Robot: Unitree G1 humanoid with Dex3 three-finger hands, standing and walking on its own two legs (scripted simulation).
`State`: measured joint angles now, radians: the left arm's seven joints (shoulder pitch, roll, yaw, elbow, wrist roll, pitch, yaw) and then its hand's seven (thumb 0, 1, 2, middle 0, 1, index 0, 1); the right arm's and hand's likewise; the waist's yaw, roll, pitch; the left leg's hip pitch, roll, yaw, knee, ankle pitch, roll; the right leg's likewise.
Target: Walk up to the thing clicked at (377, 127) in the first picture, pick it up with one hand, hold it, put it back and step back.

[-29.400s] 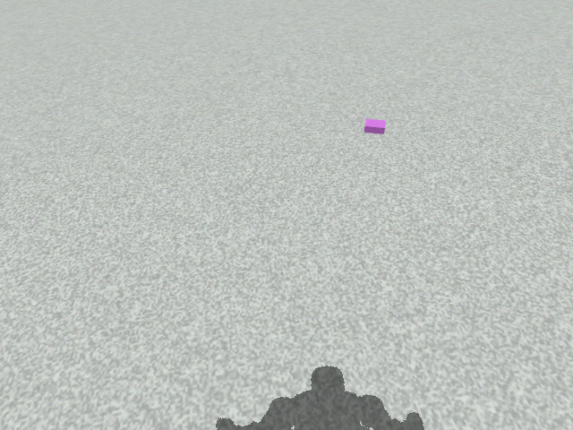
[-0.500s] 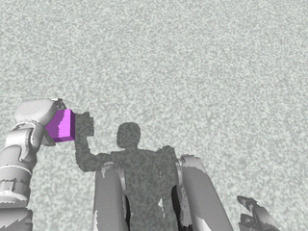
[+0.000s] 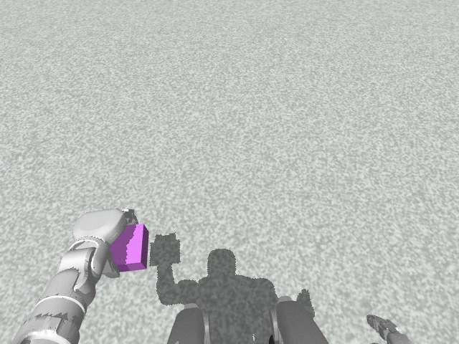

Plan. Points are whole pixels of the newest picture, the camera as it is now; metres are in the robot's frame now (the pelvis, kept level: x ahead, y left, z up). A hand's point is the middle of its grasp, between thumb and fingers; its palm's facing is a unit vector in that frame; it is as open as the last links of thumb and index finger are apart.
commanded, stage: lift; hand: left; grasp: from above
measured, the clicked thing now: (116, 249) +0.35 +0.25 -0.11
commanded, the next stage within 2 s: hold in 0.48 s
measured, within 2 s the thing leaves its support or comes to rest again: neither
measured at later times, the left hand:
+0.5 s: hand (109, 217) +0.37 +0.22 +0.01, palm faces -0.45 -0.06 -0.89, open 10.8 cm
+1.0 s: hand (102, 201) +0.37 +0.22 +0.05, palm faces -0.46 -0.03 -0.89, open 10.9 cm
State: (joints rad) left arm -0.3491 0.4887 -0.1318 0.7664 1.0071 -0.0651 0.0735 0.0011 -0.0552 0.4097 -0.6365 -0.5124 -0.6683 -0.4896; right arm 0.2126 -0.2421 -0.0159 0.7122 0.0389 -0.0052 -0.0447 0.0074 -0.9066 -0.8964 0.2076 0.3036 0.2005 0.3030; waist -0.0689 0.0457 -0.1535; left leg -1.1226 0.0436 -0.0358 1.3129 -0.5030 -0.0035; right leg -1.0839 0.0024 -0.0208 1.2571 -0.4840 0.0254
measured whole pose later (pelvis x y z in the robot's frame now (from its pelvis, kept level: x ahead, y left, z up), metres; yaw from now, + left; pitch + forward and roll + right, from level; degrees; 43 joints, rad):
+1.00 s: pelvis +0.07 +0.00 +0.10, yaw -1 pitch +6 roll +0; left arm -0.28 0.41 -0.21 0.72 1.02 -0.03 0.01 0.00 -0.08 0.47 -0.63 -0.53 -0.66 -0.50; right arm 0.24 -0.25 -0.05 0.69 0.05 0.06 -0.04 0.01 -0.90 -0.89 0.21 0.30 0.20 0.30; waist -0.02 0.04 -0.08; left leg -0.45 0.03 0.03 0.68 -0.34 0.00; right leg -0.44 -0.01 0.03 0.67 -0.33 0.03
